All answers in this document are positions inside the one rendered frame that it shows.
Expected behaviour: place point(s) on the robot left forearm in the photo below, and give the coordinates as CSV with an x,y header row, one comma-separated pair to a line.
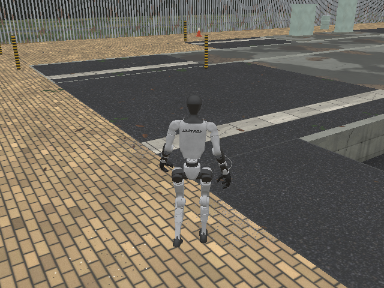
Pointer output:
x,y
165,155

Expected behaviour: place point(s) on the left robot upper arm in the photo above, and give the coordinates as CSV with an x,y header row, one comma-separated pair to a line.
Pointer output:
x,y
174,125

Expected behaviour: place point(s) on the robot right thigh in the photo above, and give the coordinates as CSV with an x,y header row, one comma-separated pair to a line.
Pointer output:
x,y
205,181

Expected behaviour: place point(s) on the robot right shin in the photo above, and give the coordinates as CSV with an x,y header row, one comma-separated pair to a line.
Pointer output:
x,y
204,213

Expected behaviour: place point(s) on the right robot hand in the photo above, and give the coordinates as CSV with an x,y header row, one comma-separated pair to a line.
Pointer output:
x,y
227,179

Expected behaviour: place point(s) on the left robot hand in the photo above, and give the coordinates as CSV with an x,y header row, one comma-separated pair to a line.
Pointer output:
x,y
167,164

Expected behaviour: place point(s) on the robot right forearm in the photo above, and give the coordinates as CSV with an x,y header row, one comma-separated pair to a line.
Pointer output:
x,y
222,162

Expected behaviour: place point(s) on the right robot upper arm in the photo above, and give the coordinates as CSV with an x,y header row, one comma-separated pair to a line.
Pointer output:
x,y
211,127

